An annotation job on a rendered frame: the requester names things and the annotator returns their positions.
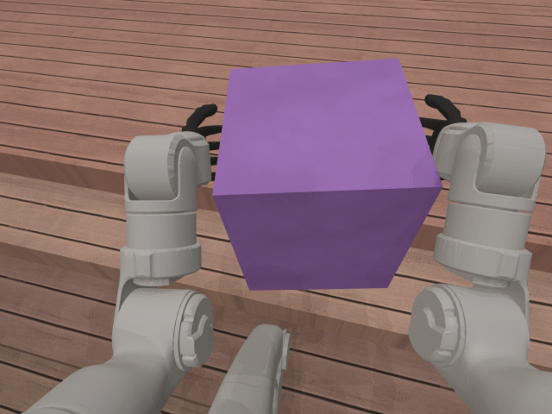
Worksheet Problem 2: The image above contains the left robot shin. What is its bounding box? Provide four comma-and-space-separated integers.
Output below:
254, 328, 284, 414

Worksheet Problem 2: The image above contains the left robot forearm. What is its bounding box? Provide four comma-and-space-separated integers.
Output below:
112, 131, 212, 352

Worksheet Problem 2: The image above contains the robot left hand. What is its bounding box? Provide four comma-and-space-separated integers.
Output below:
182, 104, 223, 180

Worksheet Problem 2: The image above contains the left robot thigh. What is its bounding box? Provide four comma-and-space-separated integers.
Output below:
208, 324, 291, 414

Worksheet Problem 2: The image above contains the right robot forearm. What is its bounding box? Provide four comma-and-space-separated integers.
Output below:
432, 122, 547, 348

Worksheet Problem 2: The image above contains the robot left upper arm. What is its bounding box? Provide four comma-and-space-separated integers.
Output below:
21, 288, 214, 414

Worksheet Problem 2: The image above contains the robot right upper arm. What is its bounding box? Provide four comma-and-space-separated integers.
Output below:
408, 284, 552, 414

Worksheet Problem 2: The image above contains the robot right hand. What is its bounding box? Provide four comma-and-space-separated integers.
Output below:
419, 94, 467, 180

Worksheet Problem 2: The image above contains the carton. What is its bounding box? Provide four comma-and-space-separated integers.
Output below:
212, 59, 443, 291

